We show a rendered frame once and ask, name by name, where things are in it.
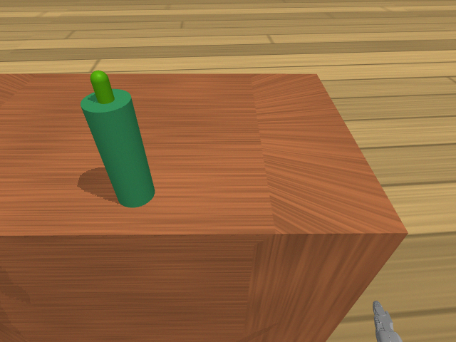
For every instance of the right robot hand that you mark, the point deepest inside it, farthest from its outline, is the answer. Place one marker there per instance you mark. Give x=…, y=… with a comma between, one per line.
x=384, y=325

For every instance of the bottle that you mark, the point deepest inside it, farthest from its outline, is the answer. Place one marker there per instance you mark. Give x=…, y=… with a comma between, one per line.
x=111, y=117

